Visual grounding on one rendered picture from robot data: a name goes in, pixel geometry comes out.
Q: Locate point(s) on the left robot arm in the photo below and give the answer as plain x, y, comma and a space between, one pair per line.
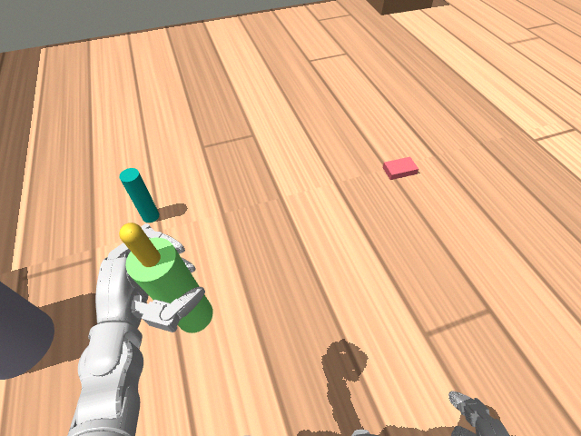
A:
109, 370

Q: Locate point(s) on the right robot hand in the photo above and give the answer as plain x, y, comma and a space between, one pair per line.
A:
477, 415

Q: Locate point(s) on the left robot hand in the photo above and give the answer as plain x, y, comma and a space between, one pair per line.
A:
120, 298

